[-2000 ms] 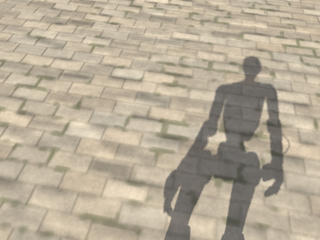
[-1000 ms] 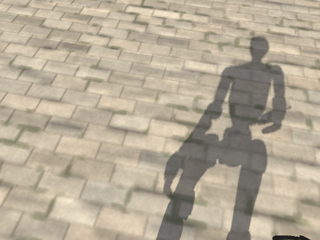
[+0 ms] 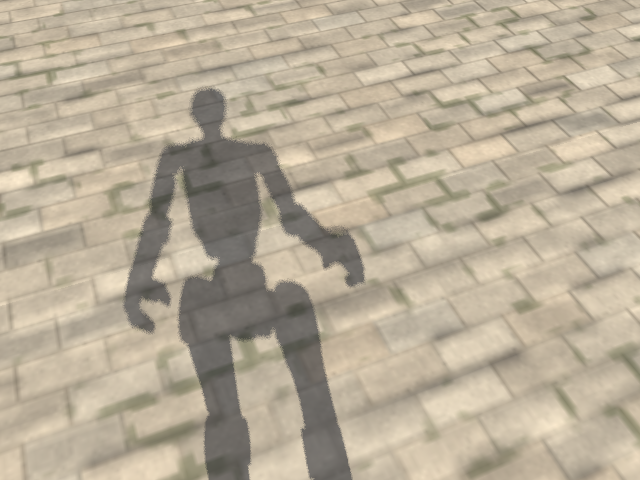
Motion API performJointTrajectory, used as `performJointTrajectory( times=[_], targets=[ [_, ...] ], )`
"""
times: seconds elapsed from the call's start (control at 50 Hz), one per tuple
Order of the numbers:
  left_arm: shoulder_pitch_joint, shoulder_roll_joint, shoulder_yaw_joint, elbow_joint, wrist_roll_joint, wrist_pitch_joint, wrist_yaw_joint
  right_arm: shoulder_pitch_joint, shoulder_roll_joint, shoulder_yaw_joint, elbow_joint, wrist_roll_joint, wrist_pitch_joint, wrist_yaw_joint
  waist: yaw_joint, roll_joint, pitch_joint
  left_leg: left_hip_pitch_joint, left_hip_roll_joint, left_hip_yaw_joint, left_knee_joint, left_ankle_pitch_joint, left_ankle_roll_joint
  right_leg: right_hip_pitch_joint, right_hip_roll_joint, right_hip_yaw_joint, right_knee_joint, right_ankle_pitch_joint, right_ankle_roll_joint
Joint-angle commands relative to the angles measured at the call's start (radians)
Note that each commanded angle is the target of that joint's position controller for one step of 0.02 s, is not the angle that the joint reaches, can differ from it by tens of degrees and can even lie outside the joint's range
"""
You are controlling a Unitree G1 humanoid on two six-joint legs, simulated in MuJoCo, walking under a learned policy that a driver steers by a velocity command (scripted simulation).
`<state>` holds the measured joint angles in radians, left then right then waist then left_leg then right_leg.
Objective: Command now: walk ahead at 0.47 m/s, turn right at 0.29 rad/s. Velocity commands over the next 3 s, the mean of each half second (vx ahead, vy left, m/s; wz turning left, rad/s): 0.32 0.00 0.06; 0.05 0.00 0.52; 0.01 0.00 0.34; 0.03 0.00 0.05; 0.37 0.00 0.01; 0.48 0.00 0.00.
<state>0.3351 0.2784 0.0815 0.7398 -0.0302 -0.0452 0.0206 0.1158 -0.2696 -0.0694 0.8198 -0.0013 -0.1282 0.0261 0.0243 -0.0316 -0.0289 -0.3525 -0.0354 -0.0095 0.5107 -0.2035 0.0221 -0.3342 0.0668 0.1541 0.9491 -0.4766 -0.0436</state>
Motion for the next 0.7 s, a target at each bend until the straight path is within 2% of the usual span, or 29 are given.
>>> performJointTrajectory(
  times=[0.02, 0.06, 0.1, 0.14, 0.18, 0.22, 0.28, 0.3, 0.32, 0.34, 0.36, 0.38, 0.4, 0.42, 0.44, 0.46, 0.5, 0.54, 0.6, 0.66, 0.7],
  targets=[
    [-0.065, 0.115, 0.017, -0.097, 0.009, -0.032, -0.003, 0.149, -0.126, -0.032, -0.011, 0.001, 0.009, -0.002, -0.078, 0.138, 0.043, 0.393, 0.335, -0.499, -0.285, -0.324, 0.196, -0.531, -0.096, -0.003, 0.248, 0.077, -0.009],
    [-0.090, 0.091, 0.014, -0.105, 0.018, -0.034, -0.013, 0.112, -0.097, -0.017, -0.015, -0.008, 0.013, -0.006, -0.047, 0.136, 0.057, 0.288, 0.288, -0.376, -0.319, -0.137, 0.180, -0.454, -0.151, -0.030, 0.162, 0.163, -0.004],
    [-0.114, 0.063, 0.004, -0.117, 0.022, -0.034, -0.018, 0.126, -0.111, -0.018, -0.006, -0.001, 0.011, -0.009, -0.048, 0.146, 0.052, 0.258, 0.263, -0.290, -0.348, 0.006, 0.191, -0.425, -0.164, -0.075, 0.092, 0.220, 0.018],
    [-0.172, 0.042, -0.008, -0.141, 0.026, -0.036, -0.019, 0.150, -0.138, -0.024, 0.004, 0.008, 0.013, -0.015, -0.062, 0.123, 0.054, 0.248, 0.250, -0.216, -0.362, 0.127, 0.192, -0.406, -0.170, -0.102, -0.034, 0.295, 0.036],
    [-0.239, 0.015, -0.022, -0.160, 0.027, -0.042, -0.023, 0.172, -0.153, -0.024, 0.013, 0.015, 0.022, -0.020, -0.080, 0.117, 0.065, 0.220, 0.221, -0.147, -0.349, 0.273, 0.176, -0.337, -0.152, -0.132, -0.188, 0.380, 0.046],
    [-0.284, 0.007, -0.026, -0.171, 0.026, -0.050, -0.031, 0.213, -0.163, -0.024, 0.028, 0.020, 0.038, -0.024, -0.093, 0.127, 0.056, 0.199, 0.196, -0.102, -0.301, 0.425, 0.156, -0.232, -0.103, -0.161, -0.308, 0.453, 0.056],
    [-0.308, 0.037, -0.013, -0.182, 0.022, -0.057, -0.044, 0.261, -0.173, -0.024, 0.045, 0.028, 0.060, -0.029, -0.086, 0.148, 0.030, 0.244, 0.216, -0.135, -0.218, 0.488, 0.128, -0.141, -0.061, -0.142, -0.406, 0.500, 0.042],
    [-0.288, 0.057, -0.005, -0.178, 0.026, -0.059, -0.045, 0.250, -0.175, -0.025, 0.041, 0.031, 0.065, -0.032, -0.065, 0.153, 0.016, 0.258, 0.217, -0.154, -0.178, 0.486, 0.109, -0.095, -0.057, -0.127, -0.447, 0.507, 0.029],
    [-0.233, 0.077, 0.005, -0.160, 0.033, -0.060, -0.042, 0.223, -0.179, -0.026, 0.030, 0.034, 0.068, -0.036, -0.023, 0.150, -0.011, 0.250, 0.202, -0.155, -0.116, 0.509, 0.086, 0.002, -0.050, -0.131, -0.501, 0.554, 0.009],
    [-0.160, 0.113, 0.020, -0.139, 0.044, -0.061, -0.034, 0.214, -0.170, -0.024, 0.018, 0.032, 0.065, -0.036, 0.015, 0.136, -0.056, 0.209, 0.160, -0.140, -0.019, 0.520, 0.055, 0.145, -0.065, -0.134, -0.538, 0.650, -0.019],
    [-0.050, 0.184, 0.037, -0.129, 0.064, -0.059, -0.020, 0.200, -0.125, -0.009, -0.020, 0.010, 0.058, -0.035, 0.058, 0.052, -0.174, 0.066, 0.092, -0.106, 0.194, 0.289, 0.009, 0.391, -0.217, -0.025, -0.460, 0.989, -0.074],
    [-0.006, 0.230, 0.040, -0.139, 0.083, -0.038, -0.011, 0.357, -0.029, 0.022, -0.017, -0.003, 0.054, -0.033, 0.018, -0.210, -0.342, -0.207, -0.009, -0.039, 0.556, -0.431, -0.058, 0.682, -0.534, 0.241, -0.384, 1.342, -0.239],
    [0.006, 0.186, 0.030, -0.147, 0.061, -0.017, -0.015, 0.403, -0.110, 0.008, -0.005, 0.021, 0.058, -0.034, 0.040, -0.224, -0.461, -0.239, 0.012, -0.121, 0.714, -0.555, -0.067, 0.667, -0.558, 0.324, -0.417, 1.196, -0.285],
    [-0.039, 0.146, 0.019, -0.146, 0.048, -0.006, -0.016, 0.328, -0.160, -0.011, -0.020, 0.039, 0.072, -0.037, 0.039, -0.156, -0.348, -0.315, 0.047, -0.101, 0.776, -0.488, -0.078, 0.578, -0.491, 0.234, -0.463, 1.031, -0.256],
    [-0.097, 0.113, 0.007, -0.139, 0.037, 0.000, -0.013, 0.271, -0.148, -0.012, -0.032, 0.035, 0.089, -0.046, 0.020, -0.108, -0.244, -0.352, 0.075, -0.066, 0.762, -0.422, -0.088, 0.469, -0.440, 0.158, -0.501, 0.905, -0.224],
    [-0.151, 0.087, -0.002, -0.133, 0.036, 0.003, -0.012, 0.255, -0.140, -0.017, -0.032, 0.025, 0.112, -0.054, -0.006, -0.087, -0.168, -0.325, 0.100, -0.057, 0.737, -0.374, -0.101, 0.338, -0.407, 0.100, -0.547, 0.810, -0.208],
    [-0.244, 0.098, 0.004, -0.123, 0.056, 0.004, -0.015, 0.279, -0.103, -0.017, -0.044, 0.020, 0.159, -0.065, -0.066, -0.119, -0.086, -0.181, 0.107, -0.025, 0.682, -0.299, -0.116, 0.091, -0.362, -0.009, -0.645, 0.662, -0.195],
    [-0.288, 0.109, 0.011, -0.117, 0.061, -0.003, -0.011, 0.271, -0.084, -0.017, -0.067, 0.015, 0.177, -0.067, -0.083, -0.125, -0.066, -0.125, 0.109, -0.004, 0.602, -0.238, -0.111, 0.015, -0.359, -0.076, -0.686, 0.591, -0.202],
    [-0.306, 0.127, 0.019, -0.100, 0.051, -0.001, 0.001, 0.197, -0.081, -0.013, -0.112, 0.007, 0.181, -0.051, -0.068, -0.107, -0.077, -0.063, 0.127, 0.005, 0.435, -0.123, -0.080, 0.012, -0.372, -0.132, -0.699, 0.524, -0.197],
    [-0.297, 0.154, 0.027, -0.079, 0.036, 0.014, 0.007, 0.147, -0.107, -0.019, -0.150, 0.008, 0.187, -0.031, -0.056, -0.106, -0.079, -0.019, 0.121, 0.024, 0.334, -0.102, -0.053, 0.047, -0.400, -0.149, -0.686, 0.461, -0.183],
    [-0.293, 0.168, 0.032, -0.064, 0.022, 0.025, 0.005, 0.139, -0.120, -0.027, -0.165, 0.008, 0.191, -0.019, -0.060, -0.097, -0.070, 0.023, 0.106, 0.050, 0.236, -0.095, -0.025, 0.069, -0.407, -0.162, -0.647, 0.404, -0.153]
  ],
)
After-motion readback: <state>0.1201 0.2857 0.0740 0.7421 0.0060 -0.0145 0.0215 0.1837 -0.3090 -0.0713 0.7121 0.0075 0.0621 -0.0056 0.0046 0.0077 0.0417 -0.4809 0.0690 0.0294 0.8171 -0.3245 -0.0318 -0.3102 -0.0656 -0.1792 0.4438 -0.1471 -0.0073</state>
